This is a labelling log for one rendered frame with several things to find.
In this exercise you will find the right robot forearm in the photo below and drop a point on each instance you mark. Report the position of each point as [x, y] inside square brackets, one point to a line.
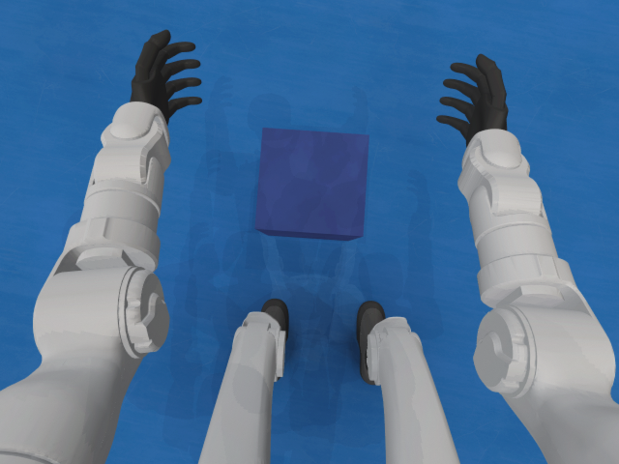
[518, 258]

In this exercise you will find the right robot foot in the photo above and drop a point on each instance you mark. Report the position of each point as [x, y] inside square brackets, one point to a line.
[369, 314]

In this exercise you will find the right robot hand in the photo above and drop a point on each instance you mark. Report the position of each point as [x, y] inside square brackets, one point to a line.
[489, 98]

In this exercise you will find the right robot upper arm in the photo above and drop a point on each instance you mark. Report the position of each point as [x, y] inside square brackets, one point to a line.
[555, 369]

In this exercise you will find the carton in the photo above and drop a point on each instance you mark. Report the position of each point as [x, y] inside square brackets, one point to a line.
[312, 184]

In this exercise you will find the left robot forearm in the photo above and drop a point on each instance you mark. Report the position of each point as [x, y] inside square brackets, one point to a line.
[123, 201]

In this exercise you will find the left robot hand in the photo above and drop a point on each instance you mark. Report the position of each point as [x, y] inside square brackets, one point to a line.
[151, 74]

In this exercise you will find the robot foot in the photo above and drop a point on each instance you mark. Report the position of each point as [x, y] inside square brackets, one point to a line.
[369, 314]
[278, 310]

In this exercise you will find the left robot upper arm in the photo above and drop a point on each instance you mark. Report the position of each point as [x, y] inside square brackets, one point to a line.
[93, 328]

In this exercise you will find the left robot foot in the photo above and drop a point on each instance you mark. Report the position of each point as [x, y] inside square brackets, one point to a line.
[278, 310]

